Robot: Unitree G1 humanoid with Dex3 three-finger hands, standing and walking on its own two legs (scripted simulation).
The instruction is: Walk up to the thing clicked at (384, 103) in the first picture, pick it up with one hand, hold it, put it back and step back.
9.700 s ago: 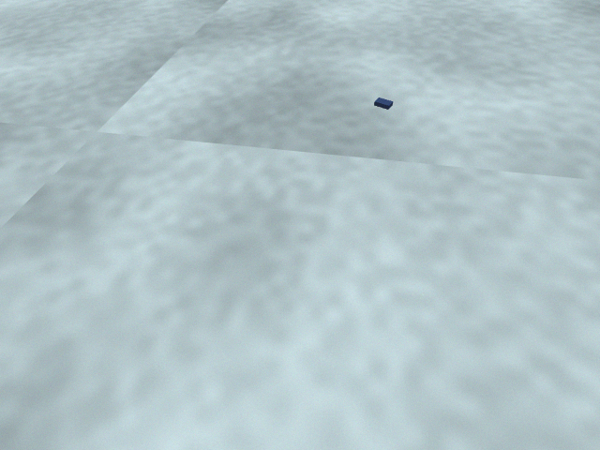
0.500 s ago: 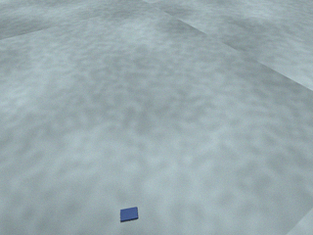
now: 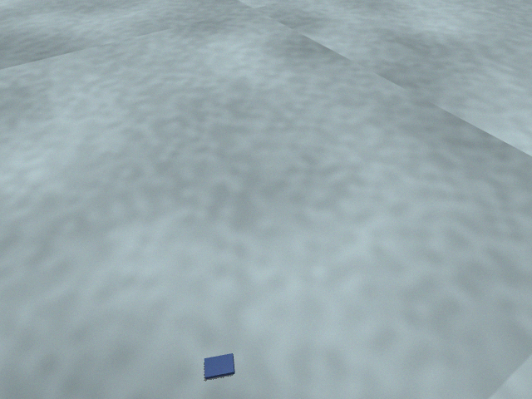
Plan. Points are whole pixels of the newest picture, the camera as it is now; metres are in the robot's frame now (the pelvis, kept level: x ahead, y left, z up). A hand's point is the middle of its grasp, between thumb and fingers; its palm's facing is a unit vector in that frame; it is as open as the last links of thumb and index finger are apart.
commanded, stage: stand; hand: left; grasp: from above
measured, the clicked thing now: (219, 366) +0.38 +0.22 -0.77
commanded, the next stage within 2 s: rise first in 0.60 s
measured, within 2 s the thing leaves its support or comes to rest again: neither
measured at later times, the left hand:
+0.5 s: hand out of the picture +0.07 +0.26 -0.16, palm faces -0.03 -0.94 -0.35, open 7.4 cm
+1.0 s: hand out of the picture +0.15 +0.25 -0.17, palm faces -0.06 -0.93 -0.37, open 9.6 cm
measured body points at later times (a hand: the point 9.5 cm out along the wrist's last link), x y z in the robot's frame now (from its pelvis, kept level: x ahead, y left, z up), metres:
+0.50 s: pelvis +0.00 +0.00 +0.00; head +0.01 +0.00 +0.45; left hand +0.07 +0.30 -0.13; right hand +0.07 -0.30 -0.13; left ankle +0.01 +0.14 -0.75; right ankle -0.01 -0.14 -0.75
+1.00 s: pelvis -0.02 +0.00 -0.03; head +0.05 +0.01 +0.42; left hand +0.15 +0.30 -0.15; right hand +0.08 -0.26 -0.15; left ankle +0.01 +0.14 -0.75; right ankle -0.01 -0.14 -0.75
